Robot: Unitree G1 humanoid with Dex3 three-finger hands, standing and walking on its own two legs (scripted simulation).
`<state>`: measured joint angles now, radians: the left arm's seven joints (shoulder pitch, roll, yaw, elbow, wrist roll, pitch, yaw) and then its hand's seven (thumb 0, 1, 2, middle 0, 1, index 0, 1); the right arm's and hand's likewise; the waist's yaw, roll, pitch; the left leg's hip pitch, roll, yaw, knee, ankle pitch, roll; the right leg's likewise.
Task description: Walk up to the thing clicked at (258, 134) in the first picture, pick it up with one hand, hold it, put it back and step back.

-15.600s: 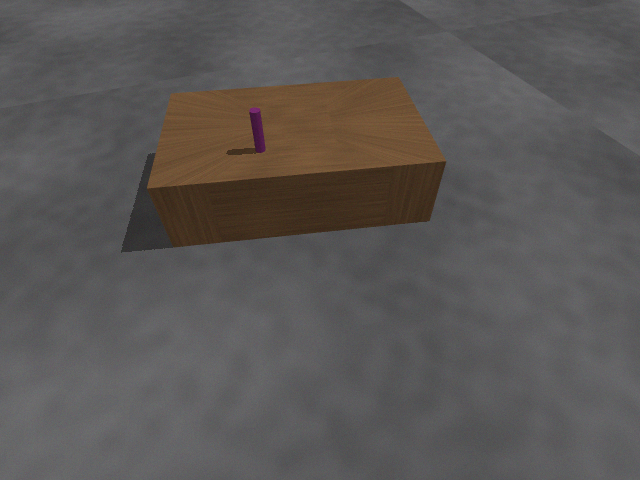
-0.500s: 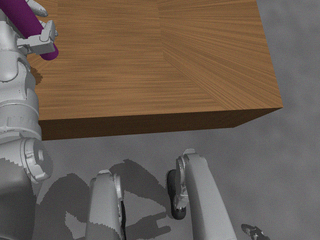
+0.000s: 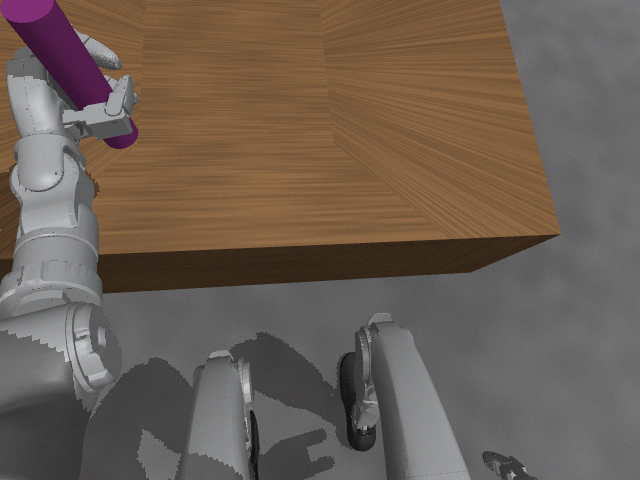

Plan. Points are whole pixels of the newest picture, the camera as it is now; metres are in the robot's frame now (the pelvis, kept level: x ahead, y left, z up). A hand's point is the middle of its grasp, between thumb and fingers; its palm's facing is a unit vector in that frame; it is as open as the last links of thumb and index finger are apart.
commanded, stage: lift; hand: left
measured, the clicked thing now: (84, 83) +0.56 +0.20 +0.04
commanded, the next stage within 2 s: hold in 1.54 s
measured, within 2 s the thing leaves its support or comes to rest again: neither
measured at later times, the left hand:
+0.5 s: hand (50, 92) +0.48 +0.18 +0.13, palm faces +0.13 -0.99 -0.01, open 5.3 cm
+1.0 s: hand out of the picture +0.44 +0.18 +0.19, palm faces +0.13 -0.99 -0.02, open 5.3 cm
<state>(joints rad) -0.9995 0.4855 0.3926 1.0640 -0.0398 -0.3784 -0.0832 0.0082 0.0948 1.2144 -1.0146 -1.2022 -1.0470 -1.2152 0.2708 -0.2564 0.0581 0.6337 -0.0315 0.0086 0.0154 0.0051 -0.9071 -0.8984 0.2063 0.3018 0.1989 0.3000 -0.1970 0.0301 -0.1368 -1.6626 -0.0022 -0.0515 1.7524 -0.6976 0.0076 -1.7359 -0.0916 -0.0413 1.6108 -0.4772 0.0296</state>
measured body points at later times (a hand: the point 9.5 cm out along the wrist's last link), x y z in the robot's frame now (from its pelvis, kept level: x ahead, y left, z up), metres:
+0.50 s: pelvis +0.02 +0.00 +0.10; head +0.16 +0.02 +0.52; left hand +0.47 +0.23 +0.13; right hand +0.11 -0.26 -0.03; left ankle +0.04 +0.11 -0.50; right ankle +0.11 -0.15 -0.50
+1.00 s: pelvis +0.05 +0.00 +0.16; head +0.14 +0.01 +0.60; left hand +0.42 +0.23 +0.19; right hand +0.16 -0.25 +0.04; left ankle +0.04 +0.11 -0.50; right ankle +0.11 -0.15 -0.50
